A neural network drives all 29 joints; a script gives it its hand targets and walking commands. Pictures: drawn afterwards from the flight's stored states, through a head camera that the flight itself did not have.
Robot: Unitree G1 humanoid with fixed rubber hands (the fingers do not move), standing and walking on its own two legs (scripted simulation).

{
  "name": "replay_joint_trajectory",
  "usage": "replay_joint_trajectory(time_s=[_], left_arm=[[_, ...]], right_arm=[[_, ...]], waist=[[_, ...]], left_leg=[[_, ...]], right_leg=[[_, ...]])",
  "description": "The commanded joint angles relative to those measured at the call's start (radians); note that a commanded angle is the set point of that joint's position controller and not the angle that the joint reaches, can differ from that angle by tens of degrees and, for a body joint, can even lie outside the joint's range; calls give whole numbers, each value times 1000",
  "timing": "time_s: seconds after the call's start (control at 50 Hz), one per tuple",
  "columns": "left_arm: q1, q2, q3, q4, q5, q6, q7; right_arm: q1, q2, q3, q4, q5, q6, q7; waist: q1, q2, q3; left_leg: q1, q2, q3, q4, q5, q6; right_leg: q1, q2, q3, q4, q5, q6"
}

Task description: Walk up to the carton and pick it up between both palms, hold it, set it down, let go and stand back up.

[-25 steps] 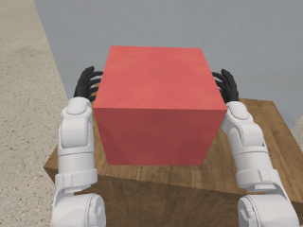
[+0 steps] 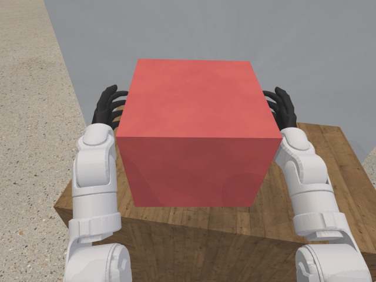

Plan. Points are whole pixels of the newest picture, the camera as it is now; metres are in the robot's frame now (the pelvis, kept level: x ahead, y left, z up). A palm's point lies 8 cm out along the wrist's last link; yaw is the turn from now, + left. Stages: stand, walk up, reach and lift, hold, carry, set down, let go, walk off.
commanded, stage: hold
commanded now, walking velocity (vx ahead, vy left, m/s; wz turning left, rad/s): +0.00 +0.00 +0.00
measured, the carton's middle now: (194, 131) +0.40 +0.00 +0.13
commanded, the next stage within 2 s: none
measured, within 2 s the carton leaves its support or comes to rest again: neither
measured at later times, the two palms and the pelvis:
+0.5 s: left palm (103, 125) +0.34 +0.18 +0.20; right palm (284, 128) +0.34 -0.18 +0.19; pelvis -0.01 +0.00 +0.00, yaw -1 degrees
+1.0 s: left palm (102, 127) +0.34 +0.18 +0.19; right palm (282, 126) +0.35 -0.18 +0.19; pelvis +0.00 +0.00 +0.00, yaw +0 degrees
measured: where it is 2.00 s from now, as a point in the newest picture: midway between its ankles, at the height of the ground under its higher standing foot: outside the picture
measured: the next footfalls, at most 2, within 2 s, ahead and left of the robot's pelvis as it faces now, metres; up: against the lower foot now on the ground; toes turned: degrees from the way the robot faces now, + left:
none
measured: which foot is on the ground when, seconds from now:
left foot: down 0.00-1.00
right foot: down 0.00-1.00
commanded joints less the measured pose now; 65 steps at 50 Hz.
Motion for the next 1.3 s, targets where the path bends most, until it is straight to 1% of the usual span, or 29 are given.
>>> replay_joint_trajectory(time_s=[0.0,0.06,0.12,0.2,0.24,0.26,0.4,0.44,0.5,0.54,0.56,0.62,0.72,0.76,0.82,0.84,0.92,0.96,0.98,1.0,1.02,1.04,1.08,1.12,1.18,1.2,1.24,1.26,1.28], left_arm=[[-555,-365,-372,-79,-127,-47,-154],[-581,-358,-372,-67,-134,-54,-155],[-564,-385,-377,-56,-136,-52,-148],[-583,-410,-433,-136,-168,-65,-144],[-566,-418,-461,-177,-180,-67,-139],[-545,-405,-443,-135,-170,-62,-140],[-584,-373,-367,-48,-117,-46,-147],[-604,-379,-347,-2,-120,-41,-153],[-628,-398,-366,-24,-127,-51,-150],[-627,-421,-390,-36,-152,-65,-148],[-636,-425,-423,-68,-168,-76,-141],[-603,-411,-405,-32,-154,-79,-129],[-573,-412,-427,-103,-162,-68,-118],[-549,-393,-425,-126,-158,-65,-122],[-524,-388,-412,-118,-141,-52,-136],[-525,-379,-395,-105,-134,-47,-138],[-511,-397,-437,-164,-158,-46,-142],[-539,-368,-416,-139,-142,-39,-144],[-560,-384,-435,-166,-153,-41,-143],[-566,-376,-423,-136,-138,-40,-146],[-558,-380,-413,-140,-136,-43,-146],[-595,-373,-409,-130,-131,-42,-146],[-599,-385,-409,-117,-146,-45,-137],[-576,-412,-428,-98,-156,-45,-129],[-571,-415,-458,-141,-181,-64,-121],[-583,-412,-467,-163,-189,-68,-118],[-550,-393,-416,-103,-158,-61,-124],[-547,-388,-407,-88,-149,-57,-125],[-506,-363,-361,-39,-129,-50,-131]], right_arm=[[-691,465,353,-242,83,-51,141],[-739,468,369,-256,88,-57,147],[-718,456,349,-231,81,-61,147],[-727,480,381,-297,87,-74,141],[-704,473,391,-321,108,-79,136],[-720,458,387,-321,104,-77,134],[-700,446,308,-177,49,-55,165],[-740,450,306,-199,37,-67,171],[-771,471,310,-209,39,-87,171],[-796,484,331,-248,45,-104,165],[-797,497,345,-267,54,-112,163],[-772,487,347,-244,57,-102,164],[-729,452,367,-259,80,-101,161],[-696,457,385,-264,93,-94,156],[-678,434,372,-253,89,-83,150],[-673,445,374,-240,94,-79,149],[-685,448,406,-351,121,-81,129],[-695,436,388,-302,113,-67,128],[-672,452,384,-290,112,-65,130],[-662,437,351,-251,85,-55,134],[-661,445,347,-236,84,-54,142],[-665,434,325,-207,69,-50,152],[-715,451,335,-250,67,-64,166],[-726,451,344,-277,74,-80,165],[-744,462,369,-337,86,-96,158],[-750,467,382,-333,95,-97,156],[-732,462,374,-300,81,-82,151],[-724,457,381,-293,81,-81,151],[-708,444,364,-258,72,-69,150]], waist=[[-4,39,-278],[15,39,-299],[0,50,-321],[-13,43,-408],[-23,70,-444],[-19,44,-414],[-1,61,-245],[0,37,-237],[6,60,-281],[8,41,-353],[-11,37,-418],[9,30,-398],[-1,60,-395],[-9,41,-413],[-16,30,-352],[2,30,-324],[-18,51,-359],[-5,40,-288],[-31,56,-308],[-35,73,-265],[-17,84,-269],[-25,90,-238],[-11,70,-292],[4,93,-330],[-12,56,-458],[2,54,-467],[18,16,-392],[13,25,-385],[23,-5,-325]], left_leg=[[28,-42,48,-44,112,-2],[16,-39,52,-36,124,-2],[68,-35,49,-29,167,-13],[84,-43,43,-2,233,-16],[139,-41,39,16,307,-35],[118,-39,39,12,295,-30],[21,-27,52,-61,53,-4],[8,-33,56,-59,16,8],[18,-32,65,-50,51,2],[58,-36,56,-30,124,-4],[87,-34,47,-7,173,-7],[69,-38,47,-18,162,-2],[114,-33,44,5,274,-29],[127,-37,37,11,305,-17],[108,-35,42,-11,263,-18],[103,-35,48,-9,256,-22],[111,-46,45,19,334,-29],[85,-44,38,1,256,-20],[100,-43,46,-4,233,-21],[92,-37,49,-18,180,-27],[81,-27,42,-34,150,-20],[53,-27,49,-44,97,-19],[36,-25,46,-45,78,-9],[61,-27,52,-31,146,-22],[117,-33,37,4,247,-19],[113,-29,41,5,263,-24],[69,-38,43,-10,214,-10],[64,-38,44,-13,189,-7],[32,-37,36,-35,135,15]], right_leg=[[102,21,2,-9,131,28],[83,24,-6,-2,118,30],[79,29,-6,-2,139,21],[126,37,-9,7,218,25],[127,39,-13,16,273,28],[114,42,-19,10,256,30],[33,21,-8,-26,6,10],[41,16,-4,-24,-36,6],[65,18,-9,-18,3,11],[84,29,-18,-2,69,12],[104,33,-19,0,111,14],[87,31,-20,3,110,24],[88,42,-27,8,182,18],[112,39,-23,7,245,28],[125,37,-20,-2,219,29],[99,37,-19,0,223,33],[144,38,-16,12,337,31],[101,36,-13,-1,235,32],[92,28,-17,-2,219,27],[53,29,-17,-20,132,25],[40,27,-9,-16,88,10],[31,22,-12,-21,27,2],[39,26,-14,-16,13,2],[50,30,-13,-3,71,7],[96,41,-16,14,183,20],[100,38,-14,14,197,20],[105,37,-19,8,200,37],[115,34,-14,1,186,38],[120,25,-4,-10,152,38]])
